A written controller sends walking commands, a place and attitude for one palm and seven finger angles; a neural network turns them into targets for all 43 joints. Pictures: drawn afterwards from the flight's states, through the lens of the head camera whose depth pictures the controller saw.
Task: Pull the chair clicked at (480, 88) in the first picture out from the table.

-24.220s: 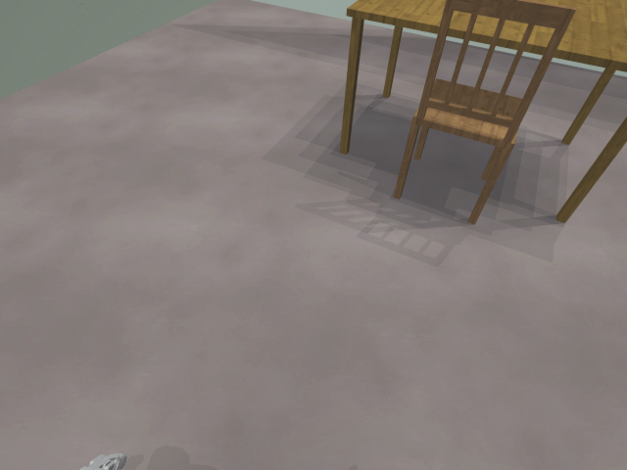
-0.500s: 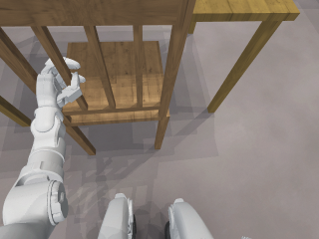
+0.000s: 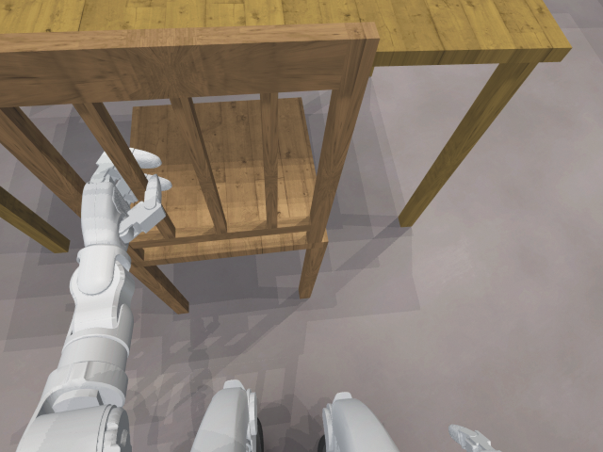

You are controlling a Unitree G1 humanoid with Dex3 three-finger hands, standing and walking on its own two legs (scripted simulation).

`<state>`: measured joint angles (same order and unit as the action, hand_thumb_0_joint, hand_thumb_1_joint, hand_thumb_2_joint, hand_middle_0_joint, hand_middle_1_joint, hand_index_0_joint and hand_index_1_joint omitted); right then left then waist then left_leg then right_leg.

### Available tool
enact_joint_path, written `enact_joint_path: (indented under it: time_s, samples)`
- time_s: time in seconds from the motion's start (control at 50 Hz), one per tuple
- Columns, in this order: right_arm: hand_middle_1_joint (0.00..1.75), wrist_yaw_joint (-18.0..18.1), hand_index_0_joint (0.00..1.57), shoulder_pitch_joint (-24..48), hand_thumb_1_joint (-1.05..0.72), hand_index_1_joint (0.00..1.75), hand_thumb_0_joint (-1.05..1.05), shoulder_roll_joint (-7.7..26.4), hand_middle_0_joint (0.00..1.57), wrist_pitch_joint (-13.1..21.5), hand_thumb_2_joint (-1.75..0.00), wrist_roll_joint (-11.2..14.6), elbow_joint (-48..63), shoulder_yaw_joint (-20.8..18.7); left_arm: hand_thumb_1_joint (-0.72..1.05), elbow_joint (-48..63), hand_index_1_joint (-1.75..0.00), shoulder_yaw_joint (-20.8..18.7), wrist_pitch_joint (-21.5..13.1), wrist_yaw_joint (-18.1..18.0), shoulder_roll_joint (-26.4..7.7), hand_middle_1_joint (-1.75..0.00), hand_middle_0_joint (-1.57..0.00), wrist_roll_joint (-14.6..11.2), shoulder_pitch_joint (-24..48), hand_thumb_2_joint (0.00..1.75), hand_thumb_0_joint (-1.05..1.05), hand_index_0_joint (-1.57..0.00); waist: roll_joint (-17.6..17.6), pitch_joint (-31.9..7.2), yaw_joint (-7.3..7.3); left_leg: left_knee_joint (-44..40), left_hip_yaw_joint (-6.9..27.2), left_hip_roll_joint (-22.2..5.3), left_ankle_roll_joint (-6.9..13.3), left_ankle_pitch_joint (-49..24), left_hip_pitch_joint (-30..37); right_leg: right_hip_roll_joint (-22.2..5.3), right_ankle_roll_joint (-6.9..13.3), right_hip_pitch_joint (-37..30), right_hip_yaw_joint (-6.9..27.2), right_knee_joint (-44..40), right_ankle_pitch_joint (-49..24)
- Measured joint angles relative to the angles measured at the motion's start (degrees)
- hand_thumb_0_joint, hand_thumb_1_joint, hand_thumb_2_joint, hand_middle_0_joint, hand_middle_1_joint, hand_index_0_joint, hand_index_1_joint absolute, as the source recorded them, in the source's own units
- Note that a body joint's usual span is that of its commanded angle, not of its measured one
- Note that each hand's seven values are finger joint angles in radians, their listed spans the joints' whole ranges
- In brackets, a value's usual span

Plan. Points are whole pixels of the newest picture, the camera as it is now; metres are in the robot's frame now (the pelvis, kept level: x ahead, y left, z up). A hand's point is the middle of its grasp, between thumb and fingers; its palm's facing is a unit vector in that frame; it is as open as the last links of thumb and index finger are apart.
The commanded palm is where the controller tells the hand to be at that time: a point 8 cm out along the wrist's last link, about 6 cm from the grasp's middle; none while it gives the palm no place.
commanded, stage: hook a spindle and tug to test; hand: left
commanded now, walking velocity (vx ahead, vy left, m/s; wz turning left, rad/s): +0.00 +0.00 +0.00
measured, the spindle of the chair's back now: (206, 179) +0.47 +0.12 +0.02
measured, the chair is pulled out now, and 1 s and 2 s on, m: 0.01 0.09 0.18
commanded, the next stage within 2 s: step backward, pulling the chair out in 0.04 s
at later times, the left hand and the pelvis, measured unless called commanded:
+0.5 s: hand (160, 210) +0.41 +0.17 +0.04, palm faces +0.08 -0.98 -0.15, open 5.1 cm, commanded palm +0.39 +0.21 +0.04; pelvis +0.01 +0.02 +0.09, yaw +0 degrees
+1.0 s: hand (185, 262) +0.34 +0.13 +0.04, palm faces +0.10 -0.98 -0.17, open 5.0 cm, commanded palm +0.32 +0.18 +0.04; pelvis -0.04 -0.01 +0.10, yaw +0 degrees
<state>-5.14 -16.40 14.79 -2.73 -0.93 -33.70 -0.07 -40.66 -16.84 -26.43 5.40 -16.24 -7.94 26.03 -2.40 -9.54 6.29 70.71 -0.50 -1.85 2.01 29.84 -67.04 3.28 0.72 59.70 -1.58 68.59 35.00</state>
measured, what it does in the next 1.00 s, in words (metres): rises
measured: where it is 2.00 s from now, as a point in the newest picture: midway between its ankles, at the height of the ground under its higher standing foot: outside the picture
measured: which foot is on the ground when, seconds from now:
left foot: down 0.00-1.00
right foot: down 0.00-1.00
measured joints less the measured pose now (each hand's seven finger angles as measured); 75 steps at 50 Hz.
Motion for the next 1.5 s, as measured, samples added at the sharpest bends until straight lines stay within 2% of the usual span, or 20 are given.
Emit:
enact_joint_path:
  time_s: [0.16,0.18,0.22,0.28,0.34,0.46,0.56,0.66,0.74,0.82,0.94,1.06,1.14,1.22,1.28,1.34,1.4,1.5]
  samples:
    - [0.30,0.2,0.20,1.1,-0.90,0.30,0.01,0.0,0.20,0.9,-0.89,0.1,0.2,-0.3,0.77,2.4,-1.44,1.3,0.0,-0.3,0.9,-1.39,-0.40,-0.2,-2.2,0.79,0.01,-0.40,0.0,0.2,-0.63,-0.1,0.3,0.3,-0.1,0.1,0.6,-0.2,0.0,-0.7,-0.3,-0.1,0.2]
    - [0.30,0.8,0.20,1.7,-0.90,0.30,0.01,-0.2,0.20,0.0,-0.89,0.8,0.3,-0.3,0.77,3.2,-1.44,1.6,1.5,-1.4,1.0,-1.38,-0.40,0.5,-1.9,0.79,0.01,-0.40,0.2,1.8,-0.75,-0.5,0.2,0.4,0.0,0.1,2.2,-0.3,0.0,-2.4,-0.2,-0.6,0.3]
    - [0.30,3.0,0.20,2.6,-0.90,0.30,0.01,-0.8,0.20,-2.5,-0.89,2.3,0.8,-0.4,0.76,4.0,-1.44,3.4,7.2,-4.7,0.7,-1.34,-0.40,2.9,-1.0,0.80,0.02,-0.40,0.0,5.9,-1.10,-3.6,0.2,0.5,1.0,-1.3,8.0,-0.4,-1.4,-8.2,0.0,-4.0,-1.8]
    - [0.30,5.5,0.20,1.8,-0.90,0.30,0.01,-1.3,0.20,-4.7,-0.89,3.7,1.7,0.1,0.77,0.4,-1.44,6.1,14.3,-8.5,0.9,-1.25,-0.37,4.0,-0.2,0.82,0.04,-0.40,-0.7,7.1,-1.23,-11.5,-0.4,0.8,0.3,-3.6,15.8,-0.6,-0.7,-15.8,0.7,-12.1,-4.4]
    - [0.30,6.9,0.20,1.1,-0.90,0.30,0.01,-1.2,0.20,-5.7,-0.89,4.3,1.5,0.8,0.77,-5.7,-1.44,6.8,16.2,-10.2,2.2,-1.16,-0.33,2.8,0.6,0.81,0.04,-0.42,-0.9,6.9,-1.32,-19.0,-1.3,0.8,0.5,-6.5,22.1,-0.8,-1.2,-21.5,1.5,-19.6,-8.2]
    - [0.30,8.3,0.21,0.7,-0.90,0.30,0.01,-0.3,0.20,-6.4,-0.89,4.0,-0.8,0.3,0.76,-14.7,-1.44,9.1,16.7,-10.9,2.7,-1.10,-0.32,4.3,4.1,0.81,0.05,-0.46,0.0,8.9,-1.61,-28.3,-1.6,0.4,0.7,-10.5,30.5,-0.8,-2.0,-28.9,0.8,-28.0,-15.2]
    - [0.30,8.4,0.21,0.7,-0.90,0.30,0.01,0.3,0.20,-5.3,-0.89,3.2,-2.6,-1.1,0.76,-17.4,-1.45,10.0,15.9,-10.0,2.2,-1.12,-0.31,4.5,5.1,0.80,0.05,-0.49,1.0,11.3,-1.51,-31.9,-2.6,1.0,1.1,-12.3,34.6,-1.6,-1.6,-32.9,1.4,-31.6,-15.8]
    - [0.30,8.0,0.20,1.7,-0.90,0.30,0.01,0.3,0.20,-3.7,-0.89,2.6,-4.1,-1.5,0.76,-16.7,-1.45,8.8,14.7,-9.4,2.4,-1.12,-0.31,3.6,4.3,0.80,0.05,-0.50,0.7,14.9,-2.03,-34.3,-4.2,1.2,0.9,-13.8,37.4,-2.0,-1.2,-35.6,2.4,-34.5,-15.5]
    - [0.30,7.7,0.20,2.4,-0.90,0.30,0.01,-0.4,0.20,-3.0,-0.89,2.8,-5.2,-1.3,0.75,-15.8,-1.45,7.5,14.1,-9.3,3.2,-1.11,-0.31,3.0,3.4,0.79,0.04,-0.50,-1.0,17.5,-2.21,-36.5,-3.9,0.1,0.2,-15.5,39.1,-0.9,-0.6,-37.5,2.2,-37.3,-17.9]
    - [0.30,8.0,0.20,2.6,-0.90,0.30,0.01,-1.2,0.20,-2.5,-0.89,3.4,-6.1,-1.0,0.75,-16.1,-1.45,7.3,14.0,-9.6,3.8,-1.10,-0.30,2.8,3.1,0.79,0.04,-0.50,-1.7,18.4,-2.65,-38.2,-3.2,-1.1,-0.9,-17.1,39.9,0.3,0.4,-38.8,1.6,-40.1,-20.2]
    - [0.30,9.3,0.21,4.0,-0.90,0.30,0.01,0.5,0.21,-2.1,-0.89,4.2,-6.6,-1.2,0.74,-18.4,-1.45,8.1,14.7,-10.7,4.3,-1.09,-0.29,2.5,4.3,0.78,0.04,-0.50,-1.7,19.1,-1.95,-38.8,-2.1,-1.4,-1.7,-18.9,40.4,0.7,1.0,-39.3,0.5,-40.2,-21.4]
    - [0.30,10.5,0.21,5.9,-0.90,0.30,0.01,3.6,0.20,-1.6,-0.89,4.6,-6.4,-2.3,0.74,-18.8,-1.45,10.2,15.7,-11.6,5.0,-1.09,-0.27,2.5,5.0,0.77,0.03,-0.50,-1.2,20.0,-0.83,-39.6,-1.9,-0.2,-0.9,-20.9,40.9,-0.4,0.3,-39.3,0.1,-39.3,-22.1]
    - [0.30,10.8,0.20,5.9,-0.90,0.30,0.01,3.8,0.20,-0.5,-0.89,4.5,-6.0,-2.7,0.74,-18.2,-1.45,12.4,15.8,-11.4,5.1,-1.10,-0.26,2.9,4.8,0.76,0.02,-0.50,-0.3,20.0,-1.34,-40.7,-2.3,0.4,-0.3,-22.3,41.1,-1.0,0.0,-38.8,0.3,-38.9,-22.8]
    - [0.30,10.6,0.20,5.1,-0.90,0.30,0.01,2.2,0.20,0.9,-0.89,4.0,-5.9,-2.3,0.73,-17.6,-1.45,14.0,15.7,-10.9,5.2,-1.11,-0.25,3.4,4.4,0.76,0.01,-0.50,0.6,20.1,-2.47,-41.1,-2.7,0.8,0.0,-23.1,41.3,-1.5,-0.1,-37.9,0.6,-36.9,-21.7]
    - [0.30,10.4,0.20,4.9,-0.90,0.30,0.01,0.8,0.20,2.0,-0.89,3.6,-6.3,-1.6,0.73,-17.6,-1.45,14.2,15.5,-10.8,5.6,-1.11,-0.25,3.2,4.2,0.77,0.01,-0.50,0.0,20.7,-3.38,-41.0,-2.7,0.4,-0.2,-23.4,41.5,-1.6,0.2,-37.6,0.0,-35.7,-19.3]
    - [0.30,10.3,0.20,4.9,-0.90,0.30,0.01,-0.7,0.20,3.1,-0.89,3.5,-7.1,-0.6,0.73,-18.0,-1.45,13.7,15.0,-10.6,5.9,-1.11,-0.26,3.0,4.0,0.78,0.01,-0.50,-0.8,21.4,-4.12,-40.2,-2.6,-0.1,-0.7,-23.4,41.6,-1.4,0.6,-38.3,-0.7,-36.8,-23.6]
    - [0.30,10.3,0.21,5.2,-0.90,0.30,0.01,-1.7,0.20,3.8,-0.89,3.5,-8.1,0.0,0.72,-19.0,-1.45,12.7,14.3,-10.6,6.2,-1.10,-0.27,2.7,3.8,0.79,0.02,-0.50,-2.1,21.8,-4.01,-38.9,-1.8,-0.8,-1.3,-22.6,41.2,-0.7,1.5,-38.6,-1.4,-36.8,-23.6]
    - [0.30,10.4,0.21,5.3,-0.90,0.30,0.01,-1.3,0.21,4.5,-0.89,3.8,-10.0,0.0,0.71,-20.5,-1.45,11.7,13.3,-11.4,6.6,-1.09,-0.28,2.7,3.7,0.81,0.02,-0.50,-1.6,21.1,-3.74,-30.9,0.9,0.9,-3.2,-10.5,40.3,-1.6,1.9,-37.5,-0.9,-36.1,-23.1]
